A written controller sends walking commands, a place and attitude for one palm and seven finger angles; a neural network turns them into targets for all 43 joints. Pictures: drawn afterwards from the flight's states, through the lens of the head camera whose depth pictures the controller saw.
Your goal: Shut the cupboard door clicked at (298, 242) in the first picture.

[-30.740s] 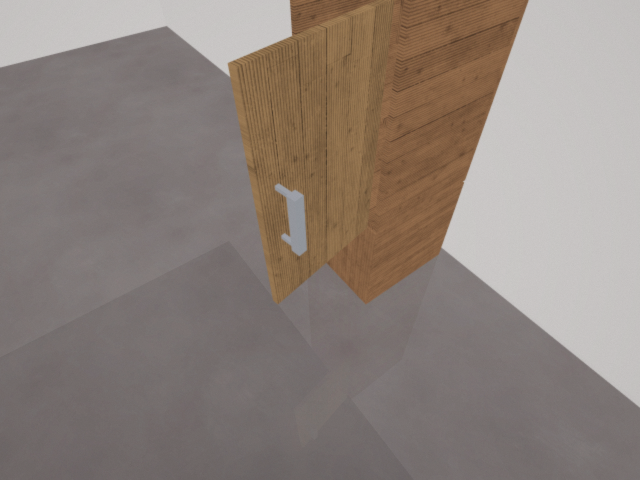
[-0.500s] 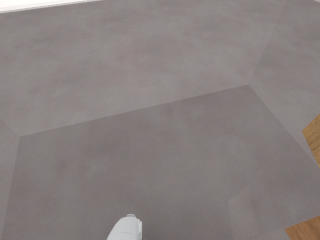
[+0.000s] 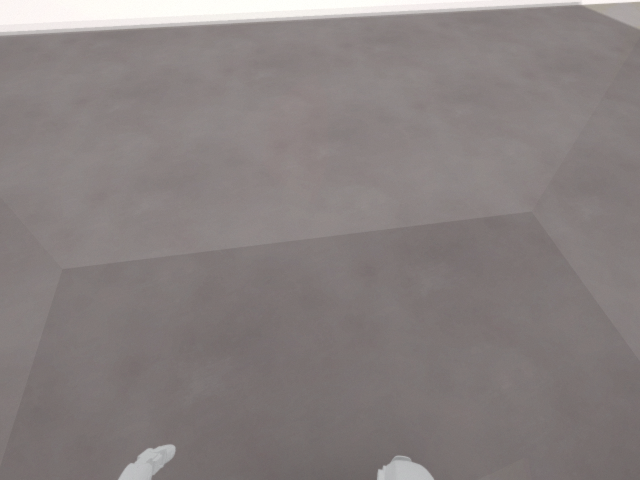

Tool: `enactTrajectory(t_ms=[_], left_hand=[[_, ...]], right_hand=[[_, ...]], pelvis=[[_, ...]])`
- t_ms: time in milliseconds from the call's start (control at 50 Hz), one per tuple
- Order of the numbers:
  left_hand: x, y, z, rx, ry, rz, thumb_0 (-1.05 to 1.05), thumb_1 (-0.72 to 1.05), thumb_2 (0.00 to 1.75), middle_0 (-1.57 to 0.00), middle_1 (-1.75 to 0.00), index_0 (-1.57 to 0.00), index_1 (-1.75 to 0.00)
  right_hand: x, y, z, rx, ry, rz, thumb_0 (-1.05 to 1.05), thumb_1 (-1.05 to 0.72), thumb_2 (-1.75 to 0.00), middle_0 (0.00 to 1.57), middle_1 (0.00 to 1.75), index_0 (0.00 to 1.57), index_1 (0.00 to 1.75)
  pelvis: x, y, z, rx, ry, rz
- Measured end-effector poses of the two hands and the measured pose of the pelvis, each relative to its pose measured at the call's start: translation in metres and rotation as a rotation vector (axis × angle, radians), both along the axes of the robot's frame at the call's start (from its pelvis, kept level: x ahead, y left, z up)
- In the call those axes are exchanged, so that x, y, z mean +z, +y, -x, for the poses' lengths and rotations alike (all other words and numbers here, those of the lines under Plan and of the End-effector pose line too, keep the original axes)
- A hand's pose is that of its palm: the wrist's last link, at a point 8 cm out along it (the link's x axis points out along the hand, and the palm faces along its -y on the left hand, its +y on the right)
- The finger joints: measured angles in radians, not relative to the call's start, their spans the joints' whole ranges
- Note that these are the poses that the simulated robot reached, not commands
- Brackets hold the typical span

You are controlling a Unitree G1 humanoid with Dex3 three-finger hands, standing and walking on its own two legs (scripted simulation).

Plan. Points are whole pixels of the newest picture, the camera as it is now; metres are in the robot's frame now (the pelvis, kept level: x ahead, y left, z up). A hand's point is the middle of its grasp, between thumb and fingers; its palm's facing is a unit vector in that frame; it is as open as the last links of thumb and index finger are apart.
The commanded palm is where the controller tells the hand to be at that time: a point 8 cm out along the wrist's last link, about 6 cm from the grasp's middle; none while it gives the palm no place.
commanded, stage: walk to a spot facing it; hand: left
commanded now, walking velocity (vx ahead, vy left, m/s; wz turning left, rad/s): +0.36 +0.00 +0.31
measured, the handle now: out of the picture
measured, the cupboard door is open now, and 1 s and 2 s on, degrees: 71 71 71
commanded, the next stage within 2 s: turn to face it in 0.42 s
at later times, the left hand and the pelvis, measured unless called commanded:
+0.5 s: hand out of the picture +0.12 +0.18 -0.19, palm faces +0.32 -0.92 -0.21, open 7.3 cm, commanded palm none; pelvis +0.21 +0.01 -0.02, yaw +15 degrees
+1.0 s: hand (209, 353) +0.34 +0.21 -0.18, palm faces +0.20 -0.96 -0.22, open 7.3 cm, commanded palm none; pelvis +0.33 +0.03 -0.02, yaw +6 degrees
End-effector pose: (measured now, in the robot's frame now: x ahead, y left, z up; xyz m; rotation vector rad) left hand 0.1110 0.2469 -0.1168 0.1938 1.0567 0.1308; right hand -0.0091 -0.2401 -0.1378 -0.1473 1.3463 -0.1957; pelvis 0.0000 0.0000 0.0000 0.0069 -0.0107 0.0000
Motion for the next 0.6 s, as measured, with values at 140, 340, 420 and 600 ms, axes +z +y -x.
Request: enactTrajectory(t_ms=[140,340,420,600], left_hand=[[-0.003,-0.035,-0.081,-0.028,-0.084,-0.016,0.01,0.91,0.90,-0.20,-0.30,-0.20,-0.30],[-0.015,-0.040,-0.034,0.228,0.149,0.021,0.00,0.96,0.90,-0.21,-0.30,-0.20,-0.30],[-0.025,-0.032,-0.008,0.319,0.265,0.045,0.00,0.95,0.90,-0.20,-0.30,-0.20,-0.30],[-0.056,0.012,-0.013,0.428,0.397,0.066,0.01,0.92,0.90,-0.20,-0.30,-0.20,-0.30]], right_hand=[[-0.021,-0.023,-0.010,-0.042,0.149,-0.042,0.00,-0.91,-0.90,0.20,0.30,0.20,0.30],[-0.002,-0.024,-0.183,0.134,0.031,-0.042,0.01,-0.91,-0.90,0.20,0.30,0.20,0.30],[0.000,-0.001,-0.280,0.271,-0.065,-0.039,0.01,-0.91,-0.90,0.20,0.30,0.19,0.30],[0.003,0.064,-0.449,0.464,-0.334,0.031,0.00,-0.91,-0.90,0.20,0.30,0.20,0.30]], pelvis=[[-0.016,-0.031,-0.064,0.036,-0.002,-0.010],[0.001,-0.032,-0.145,0.175,0.016,0.015],[-0.004,-0.018,-0.174,0.230,0.010,0.024],[-0.033,0.031,-0.235,0.273,-0.021,0.027]])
